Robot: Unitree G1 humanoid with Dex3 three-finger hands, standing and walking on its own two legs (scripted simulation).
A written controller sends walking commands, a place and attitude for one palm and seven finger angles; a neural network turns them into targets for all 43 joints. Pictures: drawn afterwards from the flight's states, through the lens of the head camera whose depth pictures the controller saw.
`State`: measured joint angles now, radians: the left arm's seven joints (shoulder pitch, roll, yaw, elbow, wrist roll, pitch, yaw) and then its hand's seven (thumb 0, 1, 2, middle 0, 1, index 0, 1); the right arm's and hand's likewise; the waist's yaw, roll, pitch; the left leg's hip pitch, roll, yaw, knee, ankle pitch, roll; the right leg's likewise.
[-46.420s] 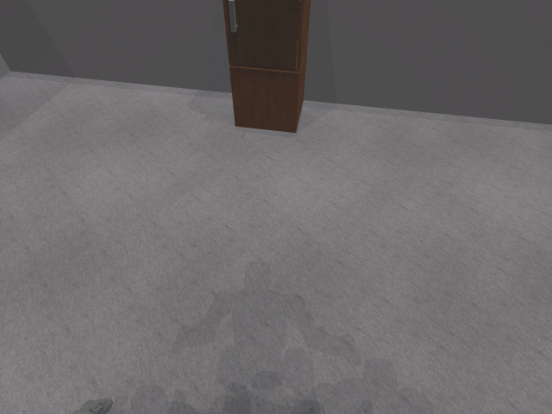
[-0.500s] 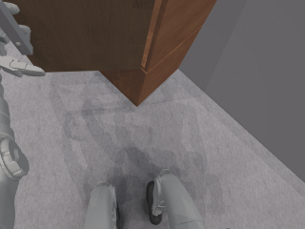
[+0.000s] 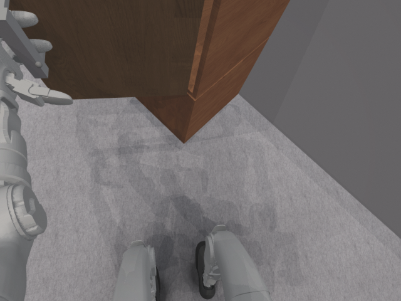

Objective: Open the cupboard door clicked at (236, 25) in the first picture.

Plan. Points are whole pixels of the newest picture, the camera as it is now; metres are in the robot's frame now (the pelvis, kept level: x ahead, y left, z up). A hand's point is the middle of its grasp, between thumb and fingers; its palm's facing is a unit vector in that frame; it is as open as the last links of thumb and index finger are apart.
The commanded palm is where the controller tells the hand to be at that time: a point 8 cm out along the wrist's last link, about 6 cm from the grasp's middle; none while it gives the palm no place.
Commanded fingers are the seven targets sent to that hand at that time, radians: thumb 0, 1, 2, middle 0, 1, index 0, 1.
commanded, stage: slide the fingers in behind the handle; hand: left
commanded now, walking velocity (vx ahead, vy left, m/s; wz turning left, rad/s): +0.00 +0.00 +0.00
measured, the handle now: (24, 38) +0.58 +0.26 +0.04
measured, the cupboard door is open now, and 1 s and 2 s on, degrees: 51 51 91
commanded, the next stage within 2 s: close the thumb around the handle in 0.12 s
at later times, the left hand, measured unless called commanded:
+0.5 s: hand (39, 64) +0.54 +0.24 +0.03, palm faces +0.04 -1.00 -0.02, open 11.8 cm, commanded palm +0.52 +0.26 +0.03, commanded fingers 0.00 0.34 0.66 -0.36 -1.29 -0.36 -1.29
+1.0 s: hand (38, 65) +0.53 +0.24 +0.03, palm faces +0.05 -1.00 -0.02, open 5.8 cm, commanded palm +0.51 +0.26 +0.03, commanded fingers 0.00 0.90 0.90 -0.40 -1.35 -0.40 -1.35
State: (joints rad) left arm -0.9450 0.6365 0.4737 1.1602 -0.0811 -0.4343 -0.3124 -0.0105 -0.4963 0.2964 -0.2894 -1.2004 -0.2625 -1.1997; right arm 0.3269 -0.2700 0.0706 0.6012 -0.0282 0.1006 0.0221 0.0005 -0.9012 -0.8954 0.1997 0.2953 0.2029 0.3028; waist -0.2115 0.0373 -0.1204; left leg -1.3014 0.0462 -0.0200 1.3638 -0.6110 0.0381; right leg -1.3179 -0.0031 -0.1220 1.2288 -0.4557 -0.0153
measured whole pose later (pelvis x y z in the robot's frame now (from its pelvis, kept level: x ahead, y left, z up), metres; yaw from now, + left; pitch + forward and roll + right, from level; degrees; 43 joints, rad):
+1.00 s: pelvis +0.00 +0.01 +0.00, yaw +0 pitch +31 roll -6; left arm -0.96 0.64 0.47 1.17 -0.07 -0.43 -0.31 0.01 0.71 0.82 -0.36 -1.35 -0.36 -1.35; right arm 0.33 -0.27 0.08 0.60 -0.03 0.09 0.02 0.00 -0.90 -0.90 0.20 0.30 0.20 0.30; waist -0.22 0.04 -0.12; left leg -1.32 0.04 -0.02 1.38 -0.61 0.05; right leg -1.33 0.00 -0.12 1.23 -0.45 -0.01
